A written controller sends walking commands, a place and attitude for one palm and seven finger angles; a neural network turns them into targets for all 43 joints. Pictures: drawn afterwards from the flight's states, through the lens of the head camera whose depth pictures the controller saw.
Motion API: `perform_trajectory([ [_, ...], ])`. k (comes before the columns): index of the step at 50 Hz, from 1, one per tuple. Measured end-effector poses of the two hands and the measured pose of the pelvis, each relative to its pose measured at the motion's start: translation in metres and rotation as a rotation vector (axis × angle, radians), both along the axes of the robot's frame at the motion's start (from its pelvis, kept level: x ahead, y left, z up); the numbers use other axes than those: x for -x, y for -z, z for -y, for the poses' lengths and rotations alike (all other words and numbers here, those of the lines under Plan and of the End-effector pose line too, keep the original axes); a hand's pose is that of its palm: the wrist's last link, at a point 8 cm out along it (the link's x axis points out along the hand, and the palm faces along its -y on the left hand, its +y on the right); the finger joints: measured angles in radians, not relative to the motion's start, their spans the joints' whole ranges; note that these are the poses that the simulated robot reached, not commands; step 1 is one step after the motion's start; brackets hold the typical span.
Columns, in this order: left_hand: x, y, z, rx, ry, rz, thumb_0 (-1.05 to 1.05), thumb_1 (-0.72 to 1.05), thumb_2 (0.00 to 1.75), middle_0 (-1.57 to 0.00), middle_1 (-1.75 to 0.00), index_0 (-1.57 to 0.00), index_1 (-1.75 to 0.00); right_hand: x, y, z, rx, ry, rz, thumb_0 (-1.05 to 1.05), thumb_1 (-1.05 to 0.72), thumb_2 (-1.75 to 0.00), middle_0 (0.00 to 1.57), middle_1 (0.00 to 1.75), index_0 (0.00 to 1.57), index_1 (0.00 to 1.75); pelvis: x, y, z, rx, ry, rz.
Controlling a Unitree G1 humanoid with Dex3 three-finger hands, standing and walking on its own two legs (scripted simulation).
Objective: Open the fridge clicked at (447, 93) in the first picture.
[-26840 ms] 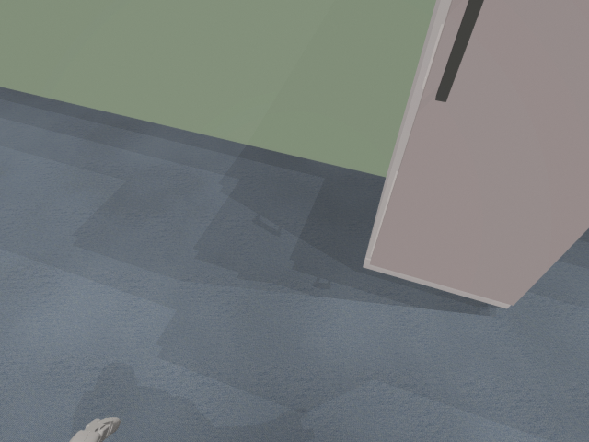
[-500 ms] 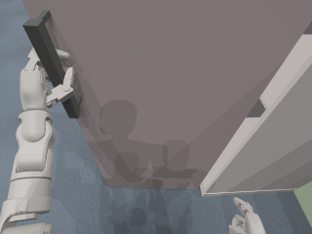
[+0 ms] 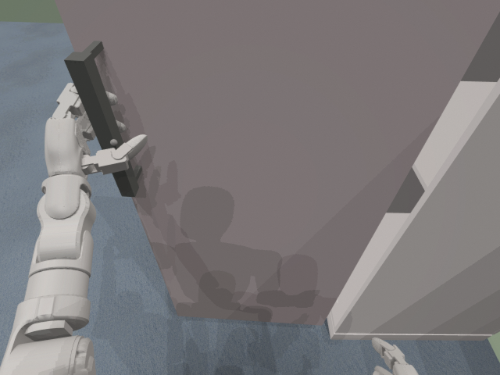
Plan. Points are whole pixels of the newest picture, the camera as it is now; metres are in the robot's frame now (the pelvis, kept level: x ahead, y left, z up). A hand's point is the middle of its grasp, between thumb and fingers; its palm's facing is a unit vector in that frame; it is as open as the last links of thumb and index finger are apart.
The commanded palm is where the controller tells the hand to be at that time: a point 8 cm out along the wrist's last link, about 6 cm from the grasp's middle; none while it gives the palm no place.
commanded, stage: loosen the grip on the handle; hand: left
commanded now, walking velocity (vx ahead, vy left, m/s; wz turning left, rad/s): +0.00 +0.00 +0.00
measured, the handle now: (115, 128) +0.42 +0.23 +0.20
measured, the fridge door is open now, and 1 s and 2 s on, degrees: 87 85 85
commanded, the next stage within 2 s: slip the hand off the handle in 0.34 s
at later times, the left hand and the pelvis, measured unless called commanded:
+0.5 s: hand (116, 148) +0.39 +0.22 +0.18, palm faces +0.27 -0.95 -0.17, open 14.7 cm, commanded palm +0.36 +0.28 +0.18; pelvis +0.04 +0.00 +0.00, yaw +0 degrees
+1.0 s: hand (81, 138) +0.40 +0.28 +0.19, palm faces +0.30 -0.94 -0.17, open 14.7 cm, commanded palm +0.37 +0.33 +0.18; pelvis +0.02 +0.01 -0.01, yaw +0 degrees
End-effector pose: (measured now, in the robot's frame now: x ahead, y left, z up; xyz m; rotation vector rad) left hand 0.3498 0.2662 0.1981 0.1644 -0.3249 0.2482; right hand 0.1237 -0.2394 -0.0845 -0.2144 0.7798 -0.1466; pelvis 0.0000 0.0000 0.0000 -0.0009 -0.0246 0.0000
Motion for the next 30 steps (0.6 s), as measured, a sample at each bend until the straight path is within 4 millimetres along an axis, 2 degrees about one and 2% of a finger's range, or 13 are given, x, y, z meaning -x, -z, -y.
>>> perform_trajectory([
  [6,0.002,0.006,0.002,-0.067,-0.010,0.010,-0.01,-0.23,0.37,-0.44,-1.38,-0.34,-1.34,0.017,0.016,0.025,0.021,0.034,-0.096,0.01,-0.91,-0.90,0.20,0.30,0.21,0.30,-0.005,0.004,0.004,-0.004,0.000,-0.025],
  [11,-0.002,0.015,0.000,-0.053,0.009,-0.004,-0.01,-0.43,0.26,-0.41,-1.33,-0.33,-1.29,0.017,0.021,0.035,0.039,0.070,-0.159,0.01,-0.91,-0.90,0.20,0.30,0.21,0.30,-0.017,0.004,0.007,-0.003,-0.004,-0.035],
  [16,-0.007,0.015,-0.001,-0.049,0.010,0.002,-0.01,-0.51,0.22,-0.43,-1.31,-0.31,-1.23,0.000,0.021,0.032,0.044,0.071,-0.154,0.01,-0.91,-0.90,0.20,0.30,0.20,0.30,-0.028,0.003,0.006,-0.002,-0.009,-0.042],
  [23,-0.004,0.011,0.001,-0.053,0.004,0.010,-0.01,-0.55,0.20,-0.34,-1.22,-0.26,-1.17,-0.037,0.018,0.014,0.005,0.037,-0.066,0.01,-0.91,-0.90,0.20,0.30,0.20,0.30,-0.039,0.003,0.001,-0.007,-0.006,-0.051],
  [30,-0.006,0.014,-0.015,-0.044,-0.021,-0.002,-0.01,-0.55,0.20,-0.31,-1.19,-0.25,-1.15,-0.058,0.014,-0.003,-0.002,-0.002,-0.032,0.01,-0.91,-0.90,0.20,0.30,0.21,0.30,-0.037,0.005,-0.001,-0.004,-0.011,-0.057],
])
